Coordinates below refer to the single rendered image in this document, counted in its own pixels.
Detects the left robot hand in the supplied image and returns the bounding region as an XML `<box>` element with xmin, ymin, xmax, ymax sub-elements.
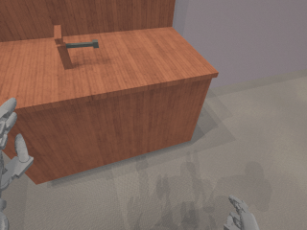
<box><xmin>0</xmin><ymin>97</ymin><xmax>34</xmax><ymax>198</ymax></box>

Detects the right robot hand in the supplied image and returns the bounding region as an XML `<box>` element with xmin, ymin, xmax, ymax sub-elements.
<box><xmin>224</xmin><ymin>195</ymin><xmax>260</xmax><ymax>230</ymax></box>

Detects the tap lever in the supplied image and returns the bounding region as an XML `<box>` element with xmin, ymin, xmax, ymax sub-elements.
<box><xmin>65</xmin><ymin>39</ymin><xmax>99</xmax><ymax>49</ymax></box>

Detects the counter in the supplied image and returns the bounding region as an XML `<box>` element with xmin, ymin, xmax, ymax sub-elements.
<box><xmin>0</xmin><ymin>0</ymin><xmax>219</xmax><ymax>185</ymax></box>

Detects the robot left forearm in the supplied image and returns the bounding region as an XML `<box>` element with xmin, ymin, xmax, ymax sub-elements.
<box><xmin>0</xmin><ymin>197</ymin><xmax>10</xmax><ymax>230</ymax></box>

